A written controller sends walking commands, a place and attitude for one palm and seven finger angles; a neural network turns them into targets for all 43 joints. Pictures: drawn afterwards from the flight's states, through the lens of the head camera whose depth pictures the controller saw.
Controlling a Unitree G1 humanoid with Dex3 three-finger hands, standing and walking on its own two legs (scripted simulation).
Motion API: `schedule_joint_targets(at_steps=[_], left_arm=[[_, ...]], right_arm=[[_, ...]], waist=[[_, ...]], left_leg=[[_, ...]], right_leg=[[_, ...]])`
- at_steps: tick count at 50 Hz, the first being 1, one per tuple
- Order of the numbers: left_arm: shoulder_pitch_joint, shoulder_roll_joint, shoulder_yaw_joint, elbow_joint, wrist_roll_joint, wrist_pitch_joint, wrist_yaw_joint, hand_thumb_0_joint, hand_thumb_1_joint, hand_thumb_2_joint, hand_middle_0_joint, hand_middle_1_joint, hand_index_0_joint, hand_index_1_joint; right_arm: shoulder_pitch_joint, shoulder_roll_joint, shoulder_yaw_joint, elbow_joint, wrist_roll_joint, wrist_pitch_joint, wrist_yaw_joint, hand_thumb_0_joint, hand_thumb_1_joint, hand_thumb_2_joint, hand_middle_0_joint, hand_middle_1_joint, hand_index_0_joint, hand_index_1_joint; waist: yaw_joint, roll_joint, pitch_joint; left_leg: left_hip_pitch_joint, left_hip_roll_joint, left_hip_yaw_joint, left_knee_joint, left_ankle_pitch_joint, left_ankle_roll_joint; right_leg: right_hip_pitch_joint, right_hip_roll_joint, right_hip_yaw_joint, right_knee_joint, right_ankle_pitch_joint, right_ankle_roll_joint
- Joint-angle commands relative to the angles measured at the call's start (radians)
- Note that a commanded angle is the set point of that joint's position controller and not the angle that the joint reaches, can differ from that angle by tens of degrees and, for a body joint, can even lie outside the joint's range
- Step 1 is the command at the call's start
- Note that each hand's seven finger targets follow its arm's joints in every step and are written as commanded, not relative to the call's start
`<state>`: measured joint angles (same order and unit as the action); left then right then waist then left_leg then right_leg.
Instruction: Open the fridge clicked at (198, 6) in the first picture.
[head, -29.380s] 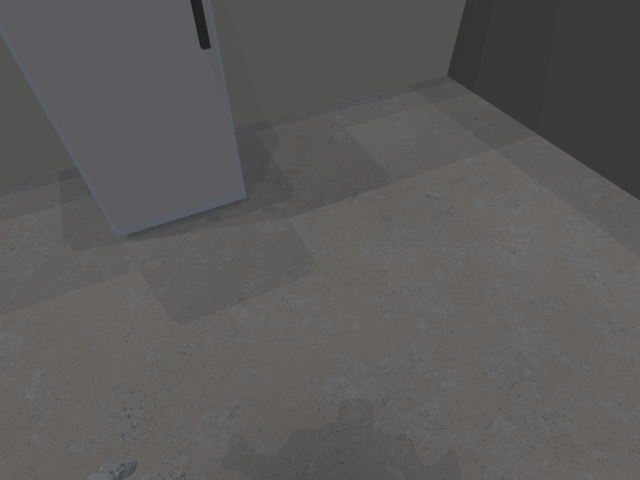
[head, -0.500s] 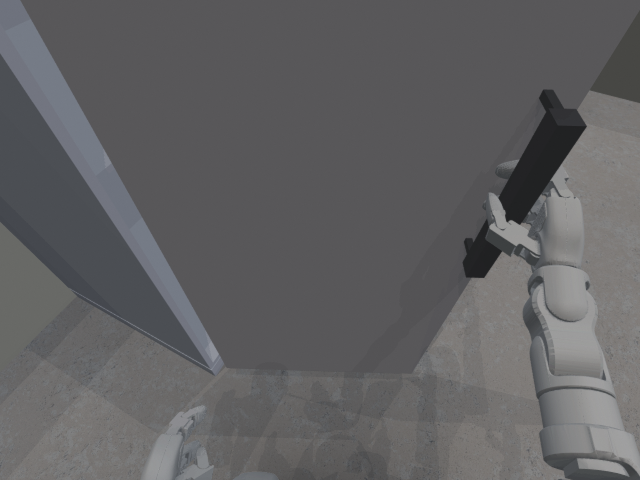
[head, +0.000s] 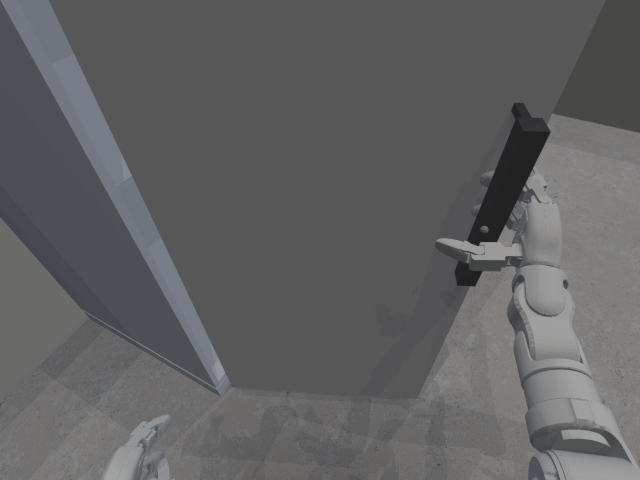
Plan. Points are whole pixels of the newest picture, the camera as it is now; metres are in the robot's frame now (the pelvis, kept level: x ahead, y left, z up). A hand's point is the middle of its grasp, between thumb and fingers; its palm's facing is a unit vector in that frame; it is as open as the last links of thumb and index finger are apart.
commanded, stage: loosen the grip on the handle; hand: right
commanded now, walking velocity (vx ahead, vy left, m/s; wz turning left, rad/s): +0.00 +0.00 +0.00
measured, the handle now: (488, 205) +0.45 -0.17 +0.12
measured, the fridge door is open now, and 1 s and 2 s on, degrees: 66 66 66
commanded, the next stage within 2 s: slip the hand off the handle in 0.26 s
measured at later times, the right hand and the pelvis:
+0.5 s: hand (495, 238) +0.41 -0.18 +0.11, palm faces +0.15 +0.98 -0.13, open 14.6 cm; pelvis +0.02 +0.01 +0.00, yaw +0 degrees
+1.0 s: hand (553, 251) +0.39 -0.24 +0.11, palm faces +0.16 +0.98 -0.14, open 14.7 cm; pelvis +0.04 -0.01 +0.00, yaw -1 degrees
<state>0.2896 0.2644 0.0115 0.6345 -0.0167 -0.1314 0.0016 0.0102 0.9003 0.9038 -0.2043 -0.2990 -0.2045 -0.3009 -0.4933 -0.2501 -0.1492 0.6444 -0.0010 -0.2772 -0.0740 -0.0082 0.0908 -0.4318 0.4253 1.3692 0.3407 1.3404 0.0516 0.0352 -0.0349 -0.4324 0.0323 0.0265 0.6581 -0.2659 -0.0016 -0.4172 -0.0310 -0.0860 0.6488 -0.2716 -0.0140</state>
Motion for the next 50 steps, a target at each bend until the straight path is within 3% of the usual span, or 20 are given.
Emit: schedule_joint_targets(at_steps=[1,3,4,6,7,12,16,19,21,23,26,29,32,34,35,39,43,47,48,50], left_arm=[[-0.064,0.137,0.034,-0.119,-0.017,-0.052,0.03,0.0,0.9,0.9,-0.2,-0.3,-0.2,-0.3],[-0.061,0.133,0.028,-0.107,-0.019,-0.06,0.039,0.0,0.9,0.9,-0.2,-0.3,-0.2,-0.3],[-0.048,0.141,0.034,-0.096,-0.016,-0.058,0.045,0.0,0.9,0.9,-0.2,-0.3,-0.2,-0.3],[-0.055,0.139,0.026,-0.097,-0.012,-0.055,0.05,0.0,0.9,0.9,-0.2,-0.3,-0.2,-0.3],[-0.053,0.134,0.025,-0.098,-0.012,-0.056,0.05,0.0,0.9,0.9,-0.2,-0.3,-0.2,-0.3],[-0.034,0.131,0.03,-0.088,-0.008,-0.062,0.046,0.0,0.9,0.9,-0.2,-0.3,-0.2,-0.3],[-0.026,0.133,0.033,-0.077,-0.002,-0.054,0.048,0.0,0.9,0.9,-0.2,-0.3,-0.2,-0.3],[-0.019,0.128,0.03,-0.081,-0.001,-0.042,0.042,0.0,0.9,0.9,-0.2,-0.3,-0.2,-0.3],[-0.028,0.131,0.032,-0.087,0.001,-0.026,0.047,0.0,0.9,0.9,-0.2,-0.3,-0.2,-0.3],[-0.039,0.118,0.028,-0.103,-0.004,-0.018,0.047,0.0,0.9,0.9,-0.2,-0.3,-0.2,-0.3],[-0.038,0.123,0.031,-0.106,-0.003,-0.012,0.052,0.0,0.9,0.9,-0.2,-0.3,-0.2,-0.3],[-0.042,0.121,0.034,-0.114,-0.007,-0.014,0.051,0.0,0.9,0.9,-0.2,-0.3,-0.2,-0.3],[-0.04,0.13,0.035,-0.11,-0.016,-0.015,0.054,0.0,0.9,0.9,-0.2,-0.3,-0.2,-0.3],[-0.04,0.13,0.037,-0.116,-0.017,-0.019,0.057,0.0,0.9,0.9,-0.2,-0.3,-0.2,-0.3],[-0.036,0.132,0.036,-0.11,-0.017,-0.02,0.059,0.0,0.9,0.9,-0.2,-0.3,-0.2,-0.3],[-0.036,0.133,0.034,-0.118,-0.016,-0.022,0.06,0.0,0.9,0.9,-0.2,-0.3,-0.2,-0.3],[-0.041,0.132,0.028,-0.123,-0.015,-0.019,0.062,0.0,0.9,0.9,-0.2,-0.3,-0.2,-0.3],[-0.037,0.136,0.024,-0.125,-0.012,-0.015,0.066,0.0,0.9,0.9,-0.2,-0.3,-0.2,-0.3],[-0.044,0.128,0.023,-0.137,-0.013,-0.019,0.062,0.0,0.9,0.9,-0.2,-0.3,-0.2,-0.3],[-0.044,0.129,0.027,-0.149,-0.014,-0.026,0.058,0.0,0.9,0.9,-0.2,-0.3,-0.2,-0.3]], right_arm=[[-0.482,-0.193,-0.033,-0.21,0.02,-0.082,-0.003,0.0,0.55,-0.2,0.357,1.283,0.357,1.283],[-0.512,-0.168,-0.005,-0.221,0.042,-0.083,0.005,0.0,0.55,-0.2,0.33,1.25,0.33,1.25],[-0.38,-0.259,-0.105,-0.143,0.045,-0.079,0.008,0.0,0.55,-0.2,0.317,1.233,0.317,1.233],[-0.415,-0.265,-0.098,-0.194,0.055,-0.098,0.022,0.0,0.55,-0.2,0.29,1.2,0.29,1.2],[-0.438,-0.232,-0.062,-0.223,0.061,-0.109,0.03,0.0,0.55,-0.2,0.277,1.183,0.277,1.183],[-0.353,-0.188,-0.052,-0.254,0.08,-0.118,0.035,0.0,0.55,-0.2,0.25,1.15,0.25,1.15],[-0.335,-0.231,-0.091,-0.277,0.073,-0.113,0.028,0.0,0.55,-0.2,0.25,1.15,0.25,1.15],[-0.25,-0.214,-0.098,-0.235,0.072,-0.105,0.037,0.0,0.55,-0.2,0.25,1.15,0.25,1.15],[-0.237,-0.304,-0.174,-0.255,0.067,-0.108,0.039,0.0,0.55,-0.2,0.25,1.15,0.25,1.15],[-0.235,-0.261,-0.137,-0.29,0.071,-0.106,0.059,0.0,0.55,-0.2,0.25,1.15,0.25,1.15],[-0.229,-0.289,-0.163,-0.322,0.085,-0.113,0.088,0.0,0.55,-0.2,0.25,1.15,0.25,1.15],[-0.182,-0.259,-0.144,-0.35,0.106,-0.119,0.138,0.0,0.55,-0.2,0.25,1.15,0.25,1.15],[-0.209,-0.243,-0.114,-0.336,0.123,-0.108,0.186,0.0,0.55,-0.2,0.25,1.15,0.25,1.15],[-0.203,-0.23,-0.102,-0.364,0.135,-0.101,0.207,0.0,0.55,-0.2,0.25,1.15,0.25,1.15],[-0.211,-0.243,-0.112,-0.36,0.14,-0.098,0.214,0.0,0.55,-0.2,0.25,1.15,0.25,1.15],[-0.159,-0.266,-0.142,-0.38,0.148,-0.089,0.226,0.0,0.55,-0.2,0.25,1.15,0.25,1.15],[-0.174,-0.285,-0.156,-0.386,0.143,-0.082,0.221,0.0,0.55,-0.2,0.25,1.15,0.25,1.15],[-0.144,-0.356,-0.224,-0.367,0.143,-0.084,0.228,0.0,0.55,-0.2,0.25,1.15,0.25,1.15],[-0.107,-0.297,-0.184,-0.38,0.153,-0.082,0.238,0.0,0.55,-0.2,0.25,1.15,0.25,1.15],[-0.041,-0.278,-0.178,-0.409,0.165,-0.08,0.25,0.0,0.55,-0.2,0.25,1.15,0.25,1.15]], waist=[[-0.005,-0.016,-0.215],[0.0,-0.022,-0.223],[-0.038,0.006,-0.21],[-0.029,0.005,-0.229],[-0.015,-0.002,-0.23],[-0.027,-0.012,-0.247],[-0.027,0.013,-0.251],[-0.039,0.03,-0.237],[-0.057,0.016,-0.261],[-0.057,-0.027,-0.286],[-0.051,-0.022,-0.297],[-0.048,-0.06,-0.322],[-0.02,-0.052,-0.264],[-0.025,-0.09,-0.295],[-0.019,-0.066,-0.294],[-0.042,-0.077,-0.308],[-0.038,-0.094,-0.287],[-0.055,-0.098,-0.301],[-0.058,-0.102,-0.298],[-0.069,-0.085,-0.312]], left_leg=[[0.023,-0.031,-0.021,-0.151,-0.153,0.032],[0.028,-0.031,-0.028,-0.164,-0.169,0.027],[0.056,-0.028,-0.035,-0.174,-0.187,0.029],[0.076,-0.023,-0.042,-0.181,-0.182,0.025],[0.074,-0.024,-0.042,-0.181,-0.168,0.021],[0.085,-0.031,-0.024,-0.159,-0.055,0.023],[0.105,-0.031,-0.025,-0.147,0.027,0.017],[0.111,-0.027,-0.02,-0.133,0.086,0.015],[0.147,-0.025,-0.03,-0.124,0.118,0.017],[0.159,-0.025,-0.029,-0.113,0.167,0.019],[0.163,-0.031,-0.024,-0.102,0.214,0.021],[0.156,-0.036,-0.019,-0.087,0.268,0.022],[0.096,-0.04,-0.007,-0.088,0.243,0.022],[0.08,-0.043,-0.002,-0.081,0.218,0.025],[0.072,-0.044,0.003,-0.08,0.204,0.025],[0.083,-0.044,0.01,-0.061,0.224,0.029],[0.057,-0.047,0.014,-0.054,0.194,0.03],[0.081,-0.047,0.013,-0.045,0.201,0.034],[0.078,-0.049,0.015,-0.048,0.194,0.032],[0.084,-0.052,0.022,-0.044,0.189,0.033]], right_leg=[[0.072,0.016,0.085,-0.152,-0.214,-0.007],[0.078,0.021,0.073,-0.148,-0.209,-0.009],[0.042,0.025,0.064,-0.144,-0.199,-0.009],[0.042,0.03,0.055,-0.134,-0.165,-0.014],[0.049,0.028,0.052,-0.133,-0.148,-0.015],[0.082,0.024,0.058,-0.119,-0.038,-0.015],[0.083,0.025,0.053,-0.102,0.032,-0.019],[0.057,0.032,0.047,-0.093,0.062,-0.014],[0.054,0.034,0.042,-0.085,0.084,-0.019],[0.071,0.037,0.037,-0.082,0.116,-0.016],[0.086,0.033,0.041,-0.068,0.157,-0.019],[0.115,0.035,0.039,-0.054,0.202,-0.016],[0.115,0.029,0.053,-0.043,0.191,-0.016],[0.141,0.029,0.062,-0.039,0.19,-0.011],[0.141,0.026,0.07,-0.038,0.183,-0.01],[0.137,0.025,0.082,-0.033,0.222,-0.005],[0.13,0.021,0.092,-0.034,0.21,-0.002],[0.111,0.021,0.094,-0.034,0.222,-0.001],[0.116,0.023,0.091,-0.035,0.215,0.0],[0.126,0.017,0.097,-0.038,0.228,0.004]])
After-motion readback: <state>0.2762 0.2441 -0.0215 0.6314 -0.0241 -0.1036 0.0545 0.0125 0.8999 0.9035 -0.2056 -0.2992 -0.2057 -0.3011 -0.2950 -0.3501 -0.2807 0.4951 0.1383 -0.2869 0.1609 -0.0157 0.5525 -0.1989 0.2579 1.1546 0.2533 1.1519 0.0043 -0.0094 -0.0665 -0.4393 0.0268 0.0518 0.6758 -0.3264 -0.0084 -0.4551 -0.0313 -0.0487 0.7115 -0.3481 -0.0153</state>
